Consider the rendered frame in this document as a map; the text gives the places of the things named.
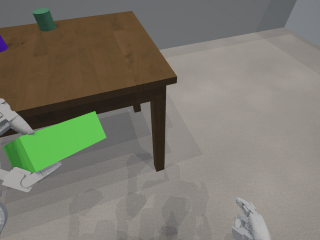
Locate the robot right hand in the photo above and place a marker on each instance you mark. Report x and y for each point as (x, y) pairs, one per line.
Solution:
(253, 228)

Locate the robot left hand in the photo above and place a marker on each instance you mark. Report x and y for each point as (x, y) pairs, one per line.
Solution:
(18, 178)

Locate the sponge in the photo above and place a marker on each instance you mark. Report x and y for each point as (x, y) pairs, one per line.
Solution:
(54, 143)

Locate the table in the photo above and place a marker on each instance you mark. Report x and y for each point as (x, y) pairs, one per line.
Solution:
(96, 63)

